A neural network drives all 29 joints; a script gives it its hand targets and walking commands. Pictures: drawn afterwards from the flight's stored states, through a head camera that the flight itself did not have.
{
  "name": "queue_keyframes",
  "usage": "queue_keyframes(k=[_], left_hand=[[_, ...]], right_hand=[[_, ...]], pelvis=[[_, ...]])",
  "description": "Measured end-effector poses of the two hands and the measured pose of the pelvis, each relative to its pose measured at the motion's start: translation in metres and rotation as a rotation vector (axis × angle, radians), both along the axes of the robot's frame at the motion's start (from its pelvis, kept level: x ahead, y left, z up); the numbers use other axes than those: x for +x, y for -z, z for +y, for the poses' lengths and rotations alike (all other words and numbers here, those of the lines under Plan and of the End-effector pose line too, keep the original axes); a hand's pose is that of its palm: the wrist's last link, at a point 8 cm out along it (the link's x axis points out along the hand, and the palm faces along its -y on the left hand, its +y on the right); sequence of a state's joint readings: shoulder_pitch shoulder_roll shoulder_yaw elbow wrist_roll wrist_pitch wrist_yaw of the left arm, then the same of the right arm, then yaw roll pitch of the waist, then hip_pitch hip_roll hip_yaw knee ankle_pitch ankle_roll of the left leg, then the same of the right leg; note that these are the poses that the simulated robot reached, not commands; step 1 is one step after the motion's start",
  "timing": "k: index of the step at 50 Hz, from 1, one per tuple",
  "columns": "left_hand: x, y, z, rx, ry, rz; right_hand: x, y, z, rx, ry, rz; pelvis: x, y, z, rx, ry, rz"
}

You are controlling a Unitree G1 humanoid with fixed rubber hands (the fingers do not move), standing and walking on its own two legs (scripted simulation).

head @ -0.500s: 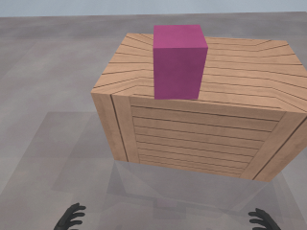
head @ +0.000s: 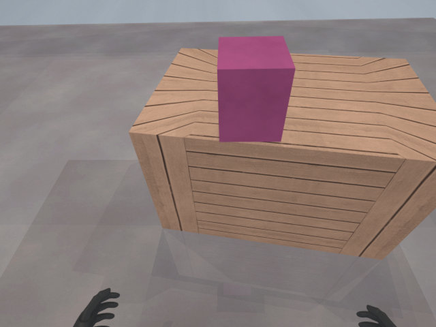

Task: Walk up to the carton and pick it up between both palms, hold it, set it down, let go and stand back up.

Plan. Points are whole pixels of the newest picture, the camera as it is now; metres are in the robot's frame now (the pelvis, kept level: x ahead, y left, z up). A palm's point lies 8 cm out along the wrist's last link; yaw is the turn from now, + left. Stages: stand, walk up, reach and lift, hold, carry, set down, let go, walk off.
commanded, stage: stand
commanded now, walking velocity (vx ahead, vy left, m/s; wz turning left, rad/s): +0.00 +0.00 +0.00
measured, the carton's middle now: (250, 90) +0.80 -0.07 +0.02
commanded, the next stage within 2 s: walk up in 0.34 s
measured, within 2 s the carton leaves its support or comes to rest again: neither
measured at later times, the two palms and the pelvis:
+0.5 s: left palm out of the picture +0.15 +0.28 -0.06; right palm out of the picture +0.12 -0.28 -0.09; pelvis +0.00 +0.00 +0.00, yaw +0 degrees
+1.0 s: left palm out of the picture +0.15 +0.26 -0.06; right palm out of the picture +0.18 -0.36 -0.08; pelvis +0.07 -0.05 +0.00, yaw -1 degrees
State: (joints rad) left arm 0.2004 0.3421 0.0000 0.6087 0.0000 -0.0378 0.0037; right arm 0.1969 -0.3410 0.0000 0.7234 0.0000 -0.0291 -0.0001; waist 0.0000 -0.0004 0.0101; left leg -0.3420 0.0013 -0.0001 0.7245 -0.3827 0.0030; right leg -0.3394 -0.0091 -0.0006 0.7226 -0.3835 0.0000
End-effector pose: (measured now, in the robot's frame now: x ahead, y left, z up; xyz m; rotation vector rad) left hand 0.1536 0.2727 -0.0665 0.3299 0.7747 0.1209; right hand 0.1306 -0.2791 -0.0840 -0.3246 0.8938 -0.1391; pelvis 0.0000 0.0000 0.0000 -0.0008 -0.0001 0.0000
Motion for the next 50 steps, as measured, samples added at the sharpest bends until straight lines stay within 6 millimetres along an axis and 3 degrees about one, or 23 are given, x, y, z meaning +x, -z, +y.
queue_keyframes(k=[29, 32, 37, 40, 42, 46, 50], left_hand=[[-0.004, -0.004, 0.004, 0.007, 0.007, -0.018], [-0.002, -0.005, 0.006, 0.023, 0.028, -0.001], [0.015, -0.013, 0.001, 0.072, 0.073, 0.001], [0.023, -0.015, -0.009, 0.097, 0.088, -0.016], [0.017, -0.013, -0.014, 0.102, 0.077, 0.002], [0.0, -0.012, -0.015, 0.114, 0.051, 0.084], [-0.005, -0.01, -0.01, 0.118, 0.037, 0.135]], right_hand=[[-0.013, 0.003, -0.005, 0.0, 0.006, 0.022], [-0.014, 0.002, -0.016, -0.006, 0.003, 0.027], [-0.02, 0.001, -0.053, -0.035, 0.028, 0.064], [-0.009, 0.004, -0.076, -0.044, 0.033, 0.053], [0.004, 0.002, -0.084, -0.047, 0.029, 0.034], [0.029, -0.006, -0.088, -0.04, 0.003, 0.003], [0.045, -0.008, -0.085, -0.035, -0.005, 0.006]], pelvis=[[-0.004, 0.0, 0.0, -0.001, 0.001, -0.026], [-0.001, 0.0, -0.004, 0.0, 0.005, -0.015], [0.011, 0.0, -0.022, 0.009, 0.019, 0.001], [0.024, 0.006, -0.037, 0.016, 0.028, -0.02], [0.034, 0.006, -0.044, 0.018, 0.026, -0.034], [0.05, 0.0, -0.048, 0.024, 0.025, -0.044], [0.065, -0.002, -0.046, 0.02, 0.025, -0.053]])
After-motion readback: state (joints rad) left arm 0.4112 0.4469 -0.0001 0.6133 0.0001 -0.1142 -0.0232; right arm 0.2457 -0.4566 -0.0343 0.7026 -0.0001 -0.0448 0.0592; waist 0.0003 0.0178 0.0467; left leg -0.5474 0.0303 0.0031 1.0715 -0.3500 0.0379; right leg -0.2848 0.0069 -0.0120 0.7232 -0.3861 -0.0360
